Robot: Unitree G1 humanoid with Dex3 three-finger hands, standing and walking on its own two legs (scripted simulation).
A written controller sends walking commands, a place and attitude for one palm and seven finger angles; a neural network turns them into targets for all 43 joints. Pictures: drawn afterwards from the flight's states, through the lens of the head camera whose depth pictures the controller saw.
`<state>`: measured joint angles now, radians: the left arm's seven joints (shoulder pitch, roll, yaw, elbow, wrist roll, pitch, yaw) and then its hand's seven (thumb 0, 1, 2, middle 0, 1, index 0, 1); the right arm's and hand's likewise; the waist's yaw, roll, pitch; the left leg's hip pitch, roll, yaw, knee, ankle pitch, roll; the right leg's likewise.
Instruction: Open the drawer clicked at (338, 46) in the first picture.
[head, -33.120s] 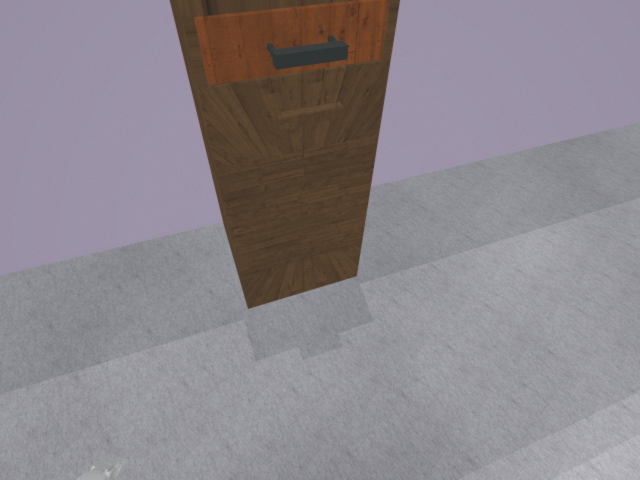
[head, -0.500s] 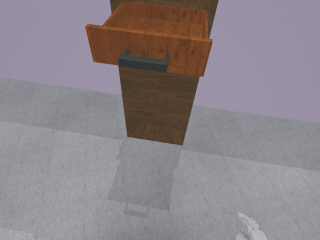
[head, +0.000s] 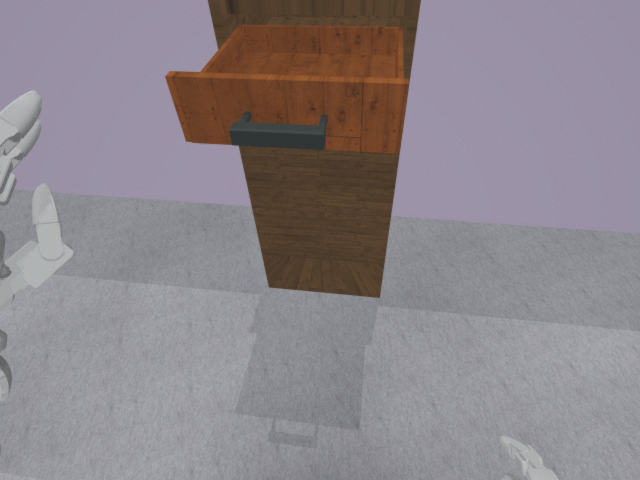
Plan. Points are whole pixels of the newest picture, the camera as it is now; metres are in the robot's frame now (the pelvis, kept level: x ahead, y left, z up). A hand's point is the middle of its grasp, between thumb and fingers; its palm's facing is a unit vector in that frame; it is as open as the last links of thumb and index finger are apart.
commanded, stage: let the arm hang, fingers relaxed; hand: left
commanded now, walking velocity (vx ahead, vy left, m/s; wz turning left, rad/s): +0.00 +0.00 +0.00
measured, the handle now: (281, 127) +0.60 +0.11 +0.15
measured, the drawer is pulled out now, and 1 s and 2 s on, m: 0.30 0.30 0.30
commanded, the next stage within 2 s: look to check the result in 1.02 s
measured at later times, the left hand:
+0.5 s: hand out of the picture -0.10 +0.16 -0.16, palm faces +0.05 -0.97 -0.24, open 7.2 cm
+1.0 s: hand out of the picture +0.03 +0.14 -0.16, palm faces +0.02 -0.98 -0.21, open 7.3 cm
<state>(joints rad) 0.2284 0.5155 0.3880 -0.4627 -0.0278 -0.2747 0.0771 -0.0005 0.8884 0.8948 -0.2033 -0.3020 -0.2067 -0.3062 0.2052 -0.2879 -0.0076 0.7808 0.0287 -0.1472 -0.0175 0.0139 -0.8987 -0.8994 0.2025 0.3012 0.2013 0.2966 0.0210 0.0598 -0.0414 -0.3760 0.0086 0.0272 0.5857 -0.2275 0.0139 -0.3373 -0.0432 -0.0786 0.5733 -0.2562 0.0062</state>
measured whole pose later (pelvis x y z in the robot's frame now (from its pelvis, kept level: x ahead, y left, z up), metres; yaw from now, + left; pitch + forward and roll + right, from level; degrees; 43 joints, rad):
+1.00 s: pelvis +0.01 -0.03 +0.01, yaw -1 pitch -2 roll +0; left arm 0.23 0.15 0.02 1.13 0.01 -0.01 0.03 0.01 0.93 0.89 -0.20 -0.30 -0.20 -0.30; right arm 0.33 -0.11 0.00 1.12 -0.02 0.02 -0.04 0.01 -0.91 -0.90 0.20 0.30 0.20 0.30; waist -0.02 0.01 0.04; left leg -0.21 0.03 0.01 0.44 -0.20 -0.02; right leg -0.21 0.01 -0.08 0.45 -0.21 -0.04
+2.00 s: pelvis +0.04 -0.03 +0.01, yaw -1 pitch -1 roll +0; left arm 0.24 0.15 0.01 1.15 0.01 -0.01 0.04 0.01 0.91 0.89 -0.20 -0.30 -0.20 -0.30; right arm 0.26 -0.14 0.00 1.13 -0.01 0.01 -0.04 0.01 -0.90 -0.90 0.20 0.30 0.20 0.30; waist -0.01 0.01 0.06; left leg -0.15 0.03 0.01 0.39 -0.23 -0.02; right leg -0.14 0.01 -0.08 0.40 -0.24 -0.04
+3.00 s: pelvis +0.04 -0.03 +0.02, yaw +0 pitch -1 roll +0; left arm 0.25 0.15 0.01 1.15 0.01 -0.01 0.03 0.01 0.91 0.89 -0.20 -0.30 -0.20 -0.30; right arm 0.27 -0.13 0.00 1.14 -0.01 0.01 -0.05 0.01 -0.90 -0.90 0.20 0.30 0.20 0.30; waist 0.00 0.00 0.06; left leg -0.14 0.03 0.01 0.39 -0.22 -0.02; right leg -0.13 0.01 -0.08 0.39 -0.24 -0.03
